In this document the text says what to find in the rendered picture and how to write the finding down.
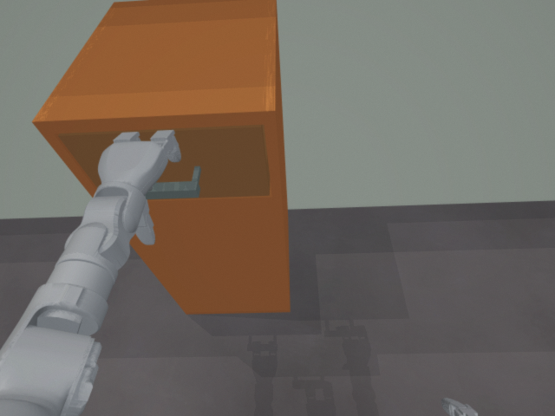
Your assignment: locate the robot left forearm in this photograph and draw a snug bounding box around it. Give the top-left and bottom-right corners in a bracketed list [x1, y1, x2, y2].
[0, 181, 146, 372]

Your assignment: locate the cabinet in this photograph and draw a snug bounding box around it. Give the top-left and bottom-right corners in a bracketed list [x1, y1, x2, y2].
[32, 0, 291, 315]

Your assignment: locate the handle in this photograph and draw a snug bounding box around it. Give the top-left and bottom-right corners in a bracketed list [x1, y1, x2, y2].
[145, 166, 201, 199]

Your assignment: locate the robot right hand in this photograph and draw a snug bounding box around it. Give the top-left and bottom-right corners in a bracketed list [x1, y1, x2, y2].
[441, 398, 478, 416]

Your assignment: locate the robot left upper arm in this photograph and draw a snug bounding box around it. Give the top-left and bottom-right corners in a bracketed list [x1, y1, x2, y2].
[0, 325, 101, 416]

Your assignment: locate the robot left hand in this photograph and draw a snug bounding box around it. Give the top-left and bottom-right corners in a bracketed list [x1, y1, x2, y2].
[98, 130, 181, 245]

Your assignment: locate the drawer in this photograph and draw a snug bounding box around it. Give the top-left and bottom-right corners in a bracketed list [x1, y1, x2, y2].
[58, 125, 270, 200]

